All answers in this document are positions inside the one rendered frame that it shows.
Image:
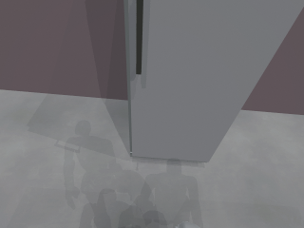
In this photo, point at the fridge door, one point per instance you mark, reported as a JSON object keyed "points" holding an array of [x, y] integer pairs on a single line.
{"points": [[201, 60]]}

